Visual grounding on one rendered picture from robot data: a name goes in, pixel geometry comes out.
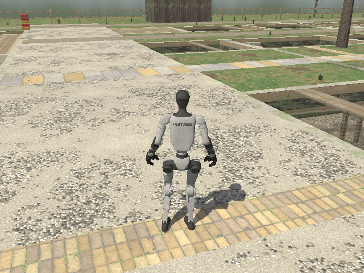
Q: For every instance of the robot left thigh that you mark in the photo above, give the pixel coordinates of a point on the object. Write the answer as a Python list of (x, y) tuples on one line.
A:
[(168, 167)]

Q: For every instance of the left robot hand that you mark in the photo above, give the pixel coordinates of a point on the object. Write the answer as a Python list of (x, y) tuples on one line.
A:
[(148, 158)]

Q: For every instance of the robot right upper arm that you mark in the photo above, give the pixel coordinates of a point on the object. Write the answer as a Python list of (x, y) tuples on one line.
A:
[(203, 129)]

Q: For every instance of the right robot hand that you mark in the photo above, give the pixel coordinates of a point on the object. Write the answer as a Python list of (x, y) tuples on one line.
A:
[(208, 158)]

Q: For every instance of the left robot forearm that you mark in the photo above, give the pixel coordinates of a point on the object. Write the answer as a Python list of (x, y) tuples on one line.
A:
[(153, 148)]

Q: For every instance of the robot left shin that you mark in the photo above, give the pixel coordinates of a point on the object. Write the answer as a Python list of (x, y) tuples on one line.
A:
[(166, 205)]

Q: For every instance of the right robot forearm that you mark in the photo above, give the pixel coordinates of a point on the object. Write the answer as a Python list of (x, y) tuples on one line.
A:
[(209, 149)]

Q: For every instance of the robot left upper arm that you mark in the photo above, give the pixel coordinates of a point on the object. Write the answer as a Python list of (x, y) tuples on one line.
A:
[(161, 129)]

